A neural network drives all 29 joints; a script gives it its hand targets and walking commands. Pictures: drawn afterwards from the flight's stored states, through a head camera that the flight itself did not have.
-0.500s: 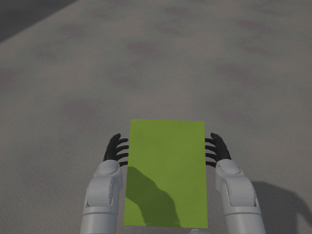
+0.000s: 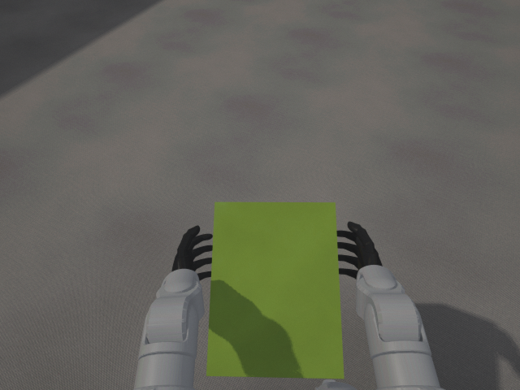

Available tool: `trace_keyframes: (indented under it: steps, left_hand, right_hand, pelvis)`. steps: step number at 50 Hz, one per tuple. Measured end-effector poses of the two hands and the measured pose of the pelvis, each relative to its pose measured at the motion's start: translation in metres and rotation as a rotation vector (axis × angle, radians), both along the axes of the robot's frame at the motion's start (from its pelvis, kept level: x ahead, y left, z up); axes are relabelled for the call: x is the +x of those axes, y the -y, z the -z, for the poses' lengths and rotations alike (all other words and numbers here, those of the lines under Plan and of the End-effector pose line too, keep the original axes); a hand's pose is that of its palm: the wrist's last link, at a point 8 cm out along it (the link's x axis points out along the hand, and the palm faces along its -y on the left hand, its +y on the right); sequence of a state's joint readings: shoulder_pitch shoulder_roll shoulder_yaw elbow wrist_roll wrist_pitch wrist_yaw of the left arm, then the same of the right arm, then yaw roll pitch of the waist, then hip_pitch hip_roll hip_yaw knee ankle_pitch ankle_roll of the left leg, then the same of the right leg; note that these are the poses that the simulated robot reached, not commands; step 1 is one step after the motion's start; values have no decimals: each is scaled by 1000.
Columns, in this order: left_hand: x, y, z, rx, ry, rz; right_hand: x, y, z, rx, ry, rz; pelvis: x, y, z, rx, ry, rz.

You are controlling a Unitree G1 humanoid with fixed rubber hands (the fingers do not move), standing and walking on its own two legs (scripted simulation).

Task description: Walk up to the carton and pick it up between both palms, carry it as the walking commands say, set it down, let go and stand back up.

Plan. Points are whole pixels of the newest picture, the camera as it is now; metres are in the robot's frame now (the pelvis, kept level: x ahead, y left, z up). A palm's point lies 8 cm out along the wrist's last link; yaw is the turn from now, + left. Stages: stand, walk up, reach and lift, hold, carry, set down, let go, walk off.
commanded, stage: carry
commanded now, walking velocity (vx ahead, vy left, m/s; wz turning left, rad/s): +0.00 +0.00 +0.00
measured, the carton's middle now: (273, 282) +0.33 +0.00 -0.08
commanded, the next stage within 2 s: none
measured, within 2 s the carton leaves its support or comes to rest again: neither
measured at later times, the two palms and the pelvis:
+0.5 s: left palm (164, 159) +0.55 +0.21 +0.02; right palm (301, 151) +0.56 -0.06 +0.02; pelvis +0.25 +0.06 -0.01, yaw +0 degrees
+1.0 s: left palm (157, 95) +0.78 +0.27 +0.02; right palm (267, 96) +0.77 +0.00 +0.01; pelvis +0.47 +0.13 +0.00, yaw +2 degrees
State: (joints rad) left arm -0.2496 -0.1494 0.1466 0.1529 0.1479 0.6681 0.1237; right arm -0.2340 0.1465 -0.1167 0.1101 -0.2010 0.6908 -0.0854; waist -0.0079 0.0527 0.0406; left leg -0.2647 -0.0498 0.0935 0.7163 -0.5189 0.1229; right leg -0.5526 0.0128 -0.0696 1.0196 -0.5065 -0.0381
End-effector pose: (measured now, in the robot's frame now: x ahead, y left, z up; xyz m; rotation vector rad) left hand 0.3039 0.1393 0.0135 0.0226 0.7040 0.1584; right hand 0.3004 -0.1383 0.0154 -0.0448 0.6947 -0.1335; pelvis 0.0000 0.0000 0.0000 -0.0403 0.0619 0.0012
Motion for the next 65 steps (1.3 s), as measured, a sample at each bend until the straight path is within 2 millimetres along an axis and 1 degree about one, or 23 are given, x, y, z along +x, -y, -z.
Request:
trace_keyframes:
  steps: [4, 6, 9, 14, 16, 18, 21, 24, 26, 28, 30, 33, 36, 38, 42, 46, 49, 52, 56, 59, 62, 65]
  left_hand:
    - [58, 1, -7, 28, 53, 35]
    - [80, -2, -7, 31, 58, 45]
    - [101, -16, -2, 24, 26, 22]
    - [126, -48, 11, -52, -6, -79]
    - [139, -56, 11, -58, -13, -83]
    - [156, -61, 7, -37, -19, -65]
    - [190, -68, -1, 1, -10, -62]
    - [231, -72, -9, 43, 24, -68]
    - [259, -73, -10, 50, 47, -38]
    - [282, -74, -8, 30, 46, -5]
    - [299, -78, -3, 2, 35, -2]
    - [318, -92, 10, -24, 18, -31]
    - [340, -109, 24, -36, 10, -68]
    - [355, -116, 28, -29, -1, -94]
    - [391, -124, 20, 11, -19, -85]
    - [436, -128, 9, 38, -13, -57]
    - [467, -130, 0, 64, 12, -13]
    - [494, -136, -7, 17, 31, -4]
    - [525, -152, -2, -31, 58, -41]
    - [546, -164, 3, -26, 58, -91]
    - [568, -170, 3, 9, 20, -72]
    - [598, -173, 6, 20, -22, -50]
  right_hand:
    - [44, 1, 0, 24, 55, 22]
    - [66, -2, 2, 24, 56, 26]
    - [95, -15, 1, 0, 18, -15]
    - [147, -48, -14, -48, -10, -107]
    - [168, -57, -16, -67, -13, -116]
    - [188, -64, -14, -80, -15, -105]
    - [216, -71, -12, -52, 0, -73]
    - [244, -76, -11, -12, 38, -52]
    - [265, -75, -7, 3, 62, -30]
    - [284, -75, 0, -4, 57, -10]
    - [299, -79, 6, -45, 23, -18]
    - [324, -93, 8, -71, -25, -58]
    - [353, -109, 10, -61, -27, -89]
    - [373, -118, 11, -53, -34, -91]
    - [407, -128, 12, -46, -51, -63]
    - [441, -134, 12, -28, -38, 0]
    - [466, -136, 10, -13, -6, 37]
    - [491, -141, 4, -44, 6, 36]
    - [535, -156, -11, -64, 35, -21]
    - [565, -168, -17, -38, 48, -56]
    - [588, -174, -13, -32, 16, -61]
    - [611, -176, -5, -22, -17, -38]
  pelvis:
    - [50, -7, 11, 3, 11, -16]
    - [73, -9, 14, -15, 22, -51]
    - [105, -12, 10, -21, 32, -86]
    - [151, -23, 3, 2, 27, -56]
    - [167, -31, -1, 3, 27, -40]
    - [184, -41, -3, -9, 24, -31]
    - [208, -53, -3, -19, 17, -12]
    - [236, -62, 3, -24, 13, 3]
    - [258, -67, 11, -33, 9, -7]
    - [277, -71, 14, -51, 5, -50]
    - [298, -72, 15, -33, 12, -88]
    - [330, -75, 14, -19, 12, -88]
    - [359, -87, 18, -12, 38, -60]
    - [377, -97, 18, 7, 51, -35]
    - [407, -113, 8, 18, 45, -16]
    - [435, -125, 3, 18, 22, 2]
    - [461, -133, 2, -4, 10, -18]
    - [490, -134, 2, 13, 11, -62]
    - [531, -138, 5, 29, 11, -84]
    - [557, -148, 8, 39, 42, -31]
    - [585, -159, 5, 27, 54, -11]
    - [609, -167, 3, 24, 53, -18]
